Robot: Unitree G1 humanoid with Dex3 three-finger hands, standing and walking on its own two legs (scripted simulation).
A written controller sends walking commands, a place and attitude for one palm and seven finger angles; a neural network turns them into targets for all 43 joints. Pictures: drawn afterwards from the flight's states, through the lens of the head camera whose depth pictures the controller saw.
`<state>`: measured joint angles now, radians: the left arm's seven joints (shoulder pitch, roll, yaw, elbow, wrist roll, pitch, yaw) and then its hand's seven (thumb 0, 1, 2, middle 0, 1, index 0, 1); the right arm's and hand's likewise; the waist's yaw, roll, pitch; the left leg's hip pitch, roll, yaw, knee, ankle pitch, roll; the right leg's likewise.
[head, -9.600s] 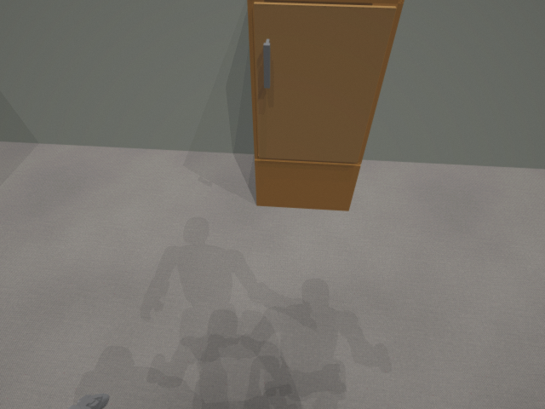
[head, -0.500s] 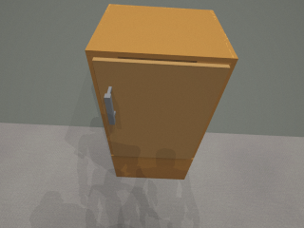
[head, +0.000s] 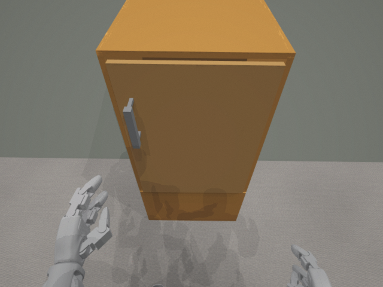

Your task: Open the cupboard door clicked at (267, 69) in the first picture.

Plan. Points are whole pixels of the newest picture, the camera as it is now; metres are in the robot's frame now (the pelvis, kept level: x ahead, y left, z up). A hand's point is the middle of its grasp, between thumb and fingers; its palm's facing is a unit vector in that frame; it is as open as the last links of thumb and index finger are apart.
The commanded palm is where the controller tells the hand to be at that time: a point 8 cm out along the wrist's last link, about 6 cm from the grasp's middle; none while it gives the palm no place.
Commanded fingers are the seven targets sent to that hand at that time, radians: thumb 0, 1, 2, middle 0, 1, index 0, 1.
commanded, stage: raise the hand with hooked fingers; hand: left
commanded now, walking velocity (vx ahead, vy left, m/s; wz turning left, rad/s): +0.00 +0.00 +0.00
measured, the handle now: (133, 124) +0.53 +0.18 +0.03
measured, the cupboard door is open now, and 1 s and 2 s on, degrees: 0 0 0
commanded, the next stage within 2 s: move the hooked fingers beside the handle in 1.84 s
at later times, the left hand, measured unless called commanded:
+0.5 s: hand (99, 238) +0.22 +0.20 +0.00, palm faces +0.00 -1.00 -0.04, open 10.6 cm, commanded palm +0.19 +0.25 +0.01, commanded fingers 0.00 -0.01 0.51 -0.27 -0.88 -0.27 -0.88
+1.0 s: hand (69, 218) +0.25 +0.25 +0.03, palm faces +0.03 -1.00 -0.05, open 13.5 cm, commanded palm +0.23 +0.31 +0.03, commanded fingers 0.00 -0.50 0.30 -0.30 -1.20 -0.30 -1.20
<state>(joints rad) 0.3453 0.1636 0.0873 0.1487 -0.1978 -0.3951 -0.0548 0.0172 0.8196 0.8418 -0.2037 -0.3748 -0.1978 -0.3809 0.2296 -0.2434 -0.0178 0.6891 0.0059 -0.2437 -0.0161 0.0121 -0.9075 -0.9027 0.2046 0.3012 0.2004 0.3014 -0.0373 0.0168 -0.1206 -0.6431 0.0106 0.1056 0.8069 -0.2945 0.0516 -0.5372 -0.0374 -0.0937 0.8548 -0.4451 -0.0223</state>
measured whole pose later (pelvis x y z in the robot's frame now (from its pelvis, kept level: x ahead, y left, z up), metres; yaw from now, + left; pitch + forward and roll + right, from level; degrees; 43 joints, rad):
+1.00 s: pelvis +0.00 +0.01 -0.02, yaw +0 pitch +12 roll -3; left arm 0.16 0.34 0.32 0.23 -0.35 -0.37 -0.39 -0.01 -0.37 0.35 -0.29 -1.11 -0.29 -1.12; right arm 0.24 -0.26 0.03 0.54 0.04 -0.20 -0.06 0.01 -0.90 -0.90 0.20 0.30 0.20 0.30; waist -0.01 0.03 -0.10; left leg -0.84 0.05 0.06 1.00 -0.38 0.07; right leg -0.68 0.00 -0.13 0.97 -0.49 -0.02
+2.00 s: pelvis +0.00 +0.00 -0.01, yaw +0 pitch +11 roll -3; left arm -0.02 0.41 0.41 0.46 -0.37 -0.34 -0.50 -0.01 -0.50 0.30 -0.30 -1.20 -0.30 -1.20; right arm 0.27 -0.28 0.04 0.57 0.05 -0.18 -0.07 0.01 -0.90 -0.90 0.21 0.30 0.20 0.30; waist -0.02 0.04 -0.08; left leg -0.77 0.05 0.06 0.92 -0.34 0.05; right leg -0.62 0.01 -0.13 0.89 -0.46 -0.03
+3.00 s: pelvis +0.01 +0.01 -0.02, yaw -1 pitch +15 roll -3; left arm -0.48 0.45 0.40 0.84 -0.23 -0.37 -0.39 -0.01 -0.50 0.30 -0.30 -1.20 -0.30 -1.20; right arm 0.32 -0.28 0.03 0.60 0.03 -0.05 -0.04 0.01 -0.90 -0.90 0.21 0.30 0.20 0.30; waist -0.07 0.02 -0.10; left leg -0.87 0.05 0.08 0.98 -0.37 0.07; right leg -0.73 0.01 -0.10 0.95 -0.48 -0.01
